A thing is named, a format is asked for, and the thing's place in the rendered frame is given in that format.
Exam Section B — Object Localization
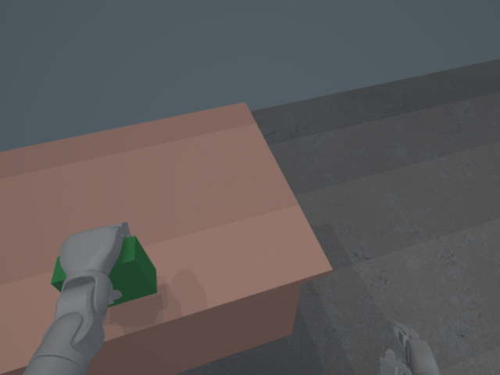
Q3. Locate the robot left forearm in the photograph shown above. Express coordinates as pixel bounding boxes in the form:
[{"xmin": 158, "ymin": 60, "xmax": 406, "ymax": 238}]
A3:
[{"xmin": 22, "ymin": 270, "xmax": 110, "ymax": 375}]

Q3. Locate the left robot hand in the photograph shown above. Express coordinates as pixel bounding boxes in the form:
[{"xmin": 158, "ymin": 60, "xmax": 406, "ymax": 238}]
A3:
[{"xmin": 59, "ymin": 222, "xmax": 131, "ymax": 305}]

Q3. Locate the table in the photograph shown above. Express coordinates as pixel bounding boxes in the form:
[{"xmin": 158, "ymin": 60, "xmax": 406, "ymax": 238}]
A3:
[{"xmin": 0, "ymin": 102, "xmax": 333, "ymax": 375}]

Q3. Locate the sponge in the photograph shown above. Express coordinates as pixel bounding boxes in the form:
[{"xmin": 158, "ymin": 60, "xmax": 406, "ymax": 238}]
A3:
[{"xmin": 51, "ymin": 236, "xmax": 157, "ymax": 307}]

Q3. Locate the right robot hand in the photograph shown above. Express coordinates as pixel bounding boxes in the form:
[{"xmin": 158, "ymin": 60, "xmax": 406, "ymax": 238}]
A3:
[{"xmin": 380, "ymin": 320, "xmax": 440, "ymax": 375}]

